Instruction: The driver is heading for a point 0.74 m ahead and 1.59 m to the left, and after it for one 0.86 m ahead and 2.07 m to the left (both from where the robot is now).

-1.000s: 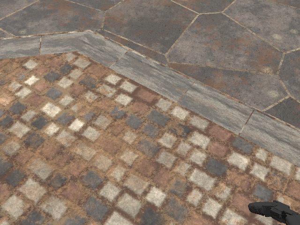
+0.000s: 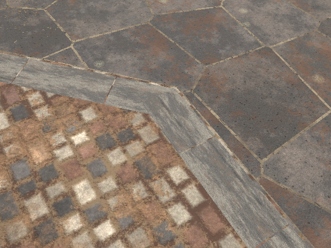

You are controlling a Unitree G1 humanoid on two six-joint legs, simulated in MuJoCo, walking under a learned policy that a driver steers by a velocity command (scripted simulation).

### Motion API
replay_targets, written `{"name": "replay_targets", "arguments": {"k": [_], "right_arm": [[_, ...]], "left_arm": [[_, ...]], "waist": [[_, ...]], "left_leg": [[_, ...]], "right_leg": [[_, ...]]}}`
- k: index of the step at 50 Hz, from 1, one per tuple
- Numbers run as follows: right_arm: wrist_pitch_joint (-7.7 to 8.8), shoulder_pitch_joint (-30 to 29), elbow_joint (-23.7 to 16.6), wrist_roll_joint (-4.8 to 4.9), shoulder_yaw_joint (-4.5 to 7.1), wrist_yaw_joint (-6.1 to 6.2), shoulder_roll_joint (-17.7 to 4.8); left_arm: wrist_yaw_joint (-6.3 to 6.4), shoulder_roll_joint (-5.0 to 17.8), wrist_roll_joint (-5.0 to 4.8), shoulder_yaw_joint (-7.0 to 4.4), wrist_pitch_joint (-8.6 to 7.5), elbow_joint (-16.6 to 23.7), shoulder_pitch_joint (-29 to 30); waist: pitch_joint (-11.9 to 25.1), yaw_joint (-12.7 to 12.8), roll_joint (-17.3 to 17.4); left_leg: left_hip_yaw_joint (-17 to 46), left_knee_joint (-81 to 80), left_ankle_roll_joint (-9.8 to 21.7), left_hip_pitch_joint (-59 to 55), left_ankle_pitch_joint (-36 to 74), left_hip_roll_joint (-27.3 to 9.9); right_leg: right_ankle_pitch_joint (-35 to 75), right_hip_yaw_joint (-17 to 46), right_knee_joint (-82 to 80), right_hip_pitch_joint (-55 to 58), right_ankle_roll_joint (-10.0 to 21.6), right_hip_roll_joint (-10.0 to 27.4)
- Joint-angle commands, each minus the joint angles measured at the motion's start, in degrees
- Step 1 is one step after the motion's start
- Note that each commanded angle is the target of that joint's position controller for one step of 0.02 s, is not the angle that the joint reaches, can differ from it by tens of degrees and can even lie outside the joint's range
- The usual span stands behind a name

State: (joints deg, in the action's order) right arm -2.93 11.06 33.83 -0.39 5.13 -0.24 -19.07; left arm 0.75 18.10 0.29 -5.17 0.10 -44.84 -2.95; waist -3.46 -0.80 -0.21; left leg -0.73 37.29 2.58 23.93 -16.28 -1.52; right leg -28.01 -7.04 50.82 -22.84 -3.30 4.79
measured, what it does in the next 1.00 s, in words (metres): steps on the spot, turning left: right foot, then left foot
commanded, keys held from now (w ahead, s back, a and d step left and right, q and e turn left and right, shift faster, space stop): q+shift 0.88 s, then w+q+shift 0.12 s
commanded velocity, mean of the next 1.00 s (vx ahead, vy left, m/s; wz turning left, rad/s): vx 0.04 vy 0.00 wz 0.98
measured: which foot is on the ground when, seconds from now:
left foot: down 0.00-0.32, up 0.34-0.72, down 0.74-1.00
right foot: up 0.00-0.30, down 0.32-0.74, up 0.76-1.00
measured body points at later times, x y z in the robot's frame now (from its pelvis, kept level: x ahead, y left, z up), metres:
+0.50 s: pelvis +0.04 -0.04 +0.01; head +0.09 -0.03 +0.46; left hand +0.05 +0.29 -0.07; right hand +0.34 -0.23 -0.07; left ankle -0.02 +0.08 -0.64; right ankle +0.11 -0.13 -0.73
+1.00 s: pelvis +0.03 +0.03 +0.02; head +0.04 +0.09 +0.47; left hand -0.09 +0.35 -0.08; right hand +0.36 -0.02 -0.05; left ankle -0.04 +0.09 -0.73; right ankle +0.20 -0.04 -0.67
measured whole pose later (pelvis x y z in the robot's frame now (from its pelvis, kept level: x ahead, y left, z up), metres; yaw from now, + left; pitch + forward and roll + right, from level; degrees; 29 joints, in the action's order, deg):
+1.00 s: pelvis +0.03 +0.03 +0.02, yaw +57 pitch +4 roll -3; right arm -0.9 13.8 32.8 1.6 4.9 1.5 -19.0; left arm -0.3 18.5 -0.5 -5.7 -1.7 -40.7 -3.5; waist -1.8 -0.9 -0.6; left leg 9.2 26.8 3.6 17.9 -12.6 3.3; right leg -16.9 5.3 49.0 -30.7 -2.9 -1.5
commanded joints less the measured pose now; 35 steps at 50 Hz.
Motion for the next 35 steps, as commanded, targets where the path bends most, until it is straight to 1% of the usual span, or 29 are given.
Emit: {"name": "replay_targets", "arguments": {"k": [1, 2, 3, 4, 5, 6, 8, 10, 12, 13, 14, 15, 16, 17, 18, 19, 20, 21, 22, 23, 24, 26, 27, 29, 31, 32, 34, 35], "right_arm": [[3.12, 4.4, -3.7, -0.13, 4.10, 0.46, -13.6], [2.92, 1.6, -4.3, 1.14, 3.50, 1.05, -11.3], [2.39, -1.3, -5.2, 1.58, 3.00, 1.79, -10.0], [1.89, -2.2, -6.0, 1.32, 2.76, 2.35, -9.3], [1.53, -2.2, -6.2, 1.05, 2.81, 2.72, -9.2], [1.29, -1.8, -6.4, 1.04, 3.02, 2.99, -9.4], [0.90, -1.6, -6.7, 1.42, 3.46, 3.24, -10.1], [0.53, -2.0, -7.1, 1.48, 3.72, 3.09, -10.6], [0.31, -2.6, -7.4, 1.57, 3.76, 2.75, -10.3], [0.22, -3.1, -7.5, 1.68, 3.74, 2.64, -10.1], [0.11, -4.1, -7.7, 1.91, 3.65, 2.58, -9.8], [-0.04, -5.1, -8.0, 2.19, 3.41, 2.51, -9.1], [-0.17, -3.2, -8.0, 1.96, 2.58, 2.36, -6.3], [-0.06, 0.7, -8.7, 1.91, 1.72, 2.05, -3.3], [0.76, 1.6, -8.3, 1.12, 3.11, 1.58, -8.6], [0.77, 1.6, -6.8, 1.47, 4.13, 1.31, -11.9], [0.34, 1.8, -5.5, 1.54, 4.32, 1.33, -11.7], [-0.07, 2.1, -5.0, 1.26, 4.00, 1.38, -10.3], [-0.32, 2.0, -5.3, 1.54, 3.36, 1.07, -8.5], [-0.33, 0.7, -6.0, 1.94, 2.75, 0.89, -7.2], [-0.24, -1.2, -6.9, 2.21, 2.21, 0.83, -6.1], [-0.12, -4.0, -8.1, 2.16, 1.67, 0.71, -5.1], [-0.11, -4.4, -8.4, 2.02, 1.47, 0.54, -4.7], [-0.11, -4.5, -8.6, 1.76, 1.10, 0.10, -4.0], [-0.41, -3.3, -8.0, 1.78, 1.26, -0.25, -4.2], [-0.74, -2.9, -7.7, 1.83, 1.53, -0.38, -4.6], [-1.65, -2.3, -7.4, 1.92, 2.06, -0.71, -5.1], [-2.01, -1.1, -7.0, 1.98, 2.38, -0.88, -5.0]], "left_arm": [[0.55, 5.0, -0.43, -1.20, -1.00, 6.7, 4.9], [0.98, 5.4, -0.06, -1.32, -1.06, 5.8, 3.4], [1.15, 5.9, 0.29, -1.49, -1.12, 5.6, 2.8], [0.92, 5.5, 0.24, -1.36, -1.28, 5.3, 2.5], [0.71, 4.5, -0.09, -1.05, -1.43, 5.0, 2.3], [0.51, 3.5, -0.40, -0.68, -1.55, 4.7, 2.3], [0.03, 2.5, -0.71, -0.10, -1.57, 4.3, 2.5], [-0.45, 3.1, -0.87, -0.15, -1.46, 4.2, 1.9], [-0.82, 4.1, -1.02, -0.55, -1.49, 4.1, 1.0], [-0.96, 4.6, -1.07, -0.84, -1.61, 4.1, 0.2], [-1.07, 5.0, -1.09, -1.19, -1.78, 3.7, -1.4], [-1.04, 5.6, -1.04, -1.67, -1.92, 3.0, -3.6], [-0.65, 8.6, -0.42, -2.60, -1.70, 2.9, -5.3], [-0.09, 12.6, 0.82, -3.16, -0.84, 3.4, -3.0], [0.04, 10.0, 2.43, -2.71, -1.18, 4.8, -1.4], [0.62, 6.5, 1.96, -1.81, -1.24, 6.5, 1.8], [1.23, 4.6, 1.15, -1.34, -0.92, 7.1, 4.1], [1.88, 4.2, 0.42, -1.11, -0.67, 7.4, 4.6], [2.43, 4.4, 0.20, -0.93, -0.43, 7.3, 4.0], [2.77, 4.8, 0.37, -0.98, -0.23, 7.0, 2.6], [2.92, 5.4, 0.64, -1.15, -0.04, 6.7, 0.6], [2.80, 6.6, 0.99, -1.57, 0.25, 6.1, -2.6], [2.58, 7.3, 0.98, -1.86, 0.36, 6.1, -3.2], [1.97, 8.7, 0.78, -2.45, 0.53, 6.3, -2.8], [1.22, 9.8, 0.42, -2.94, 0.54, 6.6, -1.4], [0.75, 10.1, 0.01, -3.16, 0.37, 6.6, -1.2], [-0.19, 10.2, -1.12, -3.47, -0.14, 6.3, -1.5], [-0.51, 9.9, -1.71, -3.51, -0.28, 6.1, -1.2]], "waist": [[11.2, -1.7, 8.8], [10.8, -0.1, 6.5], [10.7, 1.2, 6.6], [11.5, 1.7, 6.9], [12.1, 1.7, 6.7], [12.8, 1.4, 6.4], [13.6, 0.9, 6.7], [13.4, 0.6, 8.4], [12.4, 0.6, 10.1], [11.9, 0.8, 10.8], [11.5, 1.7, 11.0], [11.2, 2.9, 10.5], [12.5, 2.0, 5.0], [10.8, -2.3, -12.9], [9.2, -2.1, -14.8], [7.8, -2.3, -10.5], [6.0, -2.4, -7.6], [5.6, -2.0, -6.5], [4.8, -1.5, -6.0], [4.4, -0.5, -5.9], [4.6, 0.9, -6.5], [6.1, 3.2, -7.5], [6.9, 3.5, -7.9], [7.9, 3.5, -8.5], [8.1, 2.6, -9.2], [8.1, 2.3, -9.6], [8.1, 1.6, -9.7], [8.3, 0.4, -9.2]], "left_leg": [[27.4, -17.0, 14.4, -22.4, 26.5, -14.6], [24.8, -16.3, 12.1, -20.9, 25.0, -12.9], [23.0, -16.0, 10.9, -17.9, 25.2, -11.6], [21.9, -15.5, 10.4, -16.2, 26.5, -10.0], [21.5, -15.0, 10.0, -16.0, 27.3, -9.1], [21.9, -14.4, 9.8, -16.2, 27.4, -8.5], [23.5, -13.7, 9.4, -15.1, 25.1, -7.6], [26.2, -13.7, 9.0, -13.1, 21.9, -7.0], [29.1, -13.6, 8.2, -11.6, 18.7, -6.1], [30.4, -13.2, 7.7, -10.9, 17.2, -5.5], [31.0, -12.3, 6.7, -9.6, 15.4, -4.4], [30.3, -10.4, 5.0, -6.9, 11.7, -2.4], [26.9, -3.5, 2.4, -1.3, -1.3, 1.3], [13.9, 9.0, -1.0, 10.5, -19.0, 10.9], [11.7, 22.8, -3.5, 14.0, -18.6, 6.3], [10.2, 28.1, -4.5, 13.5, -14.1, 3.5], [9.1, 30.6, -5.3, 13.2, -10.1, 2.5], [8.0, 34.0, -6.0, 14.5, -7.0, 2.0], [6.5, 35.6, -6.7, 15.4, -5.6, 1.1], [4.4, 34.2, -7.1, 16.0, -4.2, 0.1], [3.1, 31.7, -7.5, 17.1, -3.5, -0.7], [2.2, 26.8, -8.4, 17.9, -3.7, -2.5], [1.9, 24.2, -8.5, 16.9, -4.1, -3.3], [0.6, 18.6, -8.1, 12.6, -4.4, -4.2], [-1.7, 12.9, -7.1, 6.3, -3.6, -3.7], [-2.8, 10.2, -6.5, 4.0, -3.3, -3.3], [-4.0, 4.2, -4.7, 0.4, -2.7, -2.7], [-4.8, -0.7, -3.4, -2.6, -0.8, -2.0]], "right_leg": [[-2.1, 12.0, 18.0, -20.8, 1.1, -4.5], [1.5, 12.7, 15.3, -20.2, 1.3, -3.7], [4.0, 13.1, 12.2, -17.4, 1.1, -3.7], [5.9, 12.7, 9.5, -14.5, 0.7, -4.9], [7.0, 12.6, 5.6, -12.8, 0.2, -6.0], [7.9, 12.8, 1.4, -11.3, -0.3, -7.0], [9.6, 13.5, -5.4, -7.6, -0.8, -8.4], [10.6, 13.9, -9.8, -4.2, -0.8, -9.3], [10.7, 14.3, -13.9, -1.5, -0.4, -9.7], [11.0, 14.4, -16.9, 0.4, 0.0, -9.6], [13.2, 14.2, -21.7, 3.7, 0.6, -9.2], [18.5, 13.6, -28.4, 8.9, 1.4, -7.8], [19.6, 19.8, -31.8, 16.4, 4.5, 0.9], [25.9, 34.6, -34.8, 20.2, 12.7, 13.2], [26.1, 40.2, -36.2, 16.1, 18.2, 19.0], [23.7, 33.6, -35.5, 13.9, 17.4, 16.3], [20.7, 26.9, -34.8, 12.2, 14.9, 11.8], [20.4, 23.0, -34.4, 12.8, 13.7, 9.7], [23.3, 19.8, -34.4, 12.9, 13.9, 9.2], [25.4, 16.8, -34.8, 13.6, 14.1, 8.5], [27.2, 15.1, -34.9, 15.9, 14.6, 8.7], [30.4, 13.3, -34.6, 20.7, 15.8, 10.6], [31.5, 12.1, -34.4, 22.0, 16.1, 11.4], [32.9, 8.8, -34.1, 21.4, 15.7, 12.4], [33.5, 4.9, -33.6, 18.5, 14.4, 12.6], [33.7, 3.6, -33.0, 17.9, 13.8, 13.0], [33.3, 2.0, -30.5, 18.4, 12.2, 14.2], [32.5, 0.7, -27.9, 18.3, 10.6, 14.3]]}}
Keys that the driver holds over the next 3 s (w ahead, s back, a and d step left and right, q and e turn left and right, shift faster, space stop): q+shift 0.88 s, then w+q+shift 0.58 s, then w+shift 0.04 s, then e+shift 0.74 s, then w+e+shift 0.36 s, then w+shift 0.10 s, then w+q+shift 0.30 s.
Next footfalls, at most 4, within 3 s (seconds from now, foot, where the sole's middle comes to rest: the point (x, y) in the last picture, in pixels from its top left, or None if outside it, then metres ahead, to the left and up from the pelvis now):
0.32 right None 0.15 -0.12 -0.76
0.74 left None -0.01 0.12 -0.76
1.18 right None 0.22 0.08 -0.76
1.62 left None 0.04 0.50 -0.76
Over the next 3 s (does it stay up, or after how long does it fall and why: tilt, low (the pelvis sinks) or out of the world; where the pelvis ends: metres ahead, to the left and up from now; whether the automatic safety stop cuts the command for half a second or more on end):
stays up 0.39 0.86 -0.01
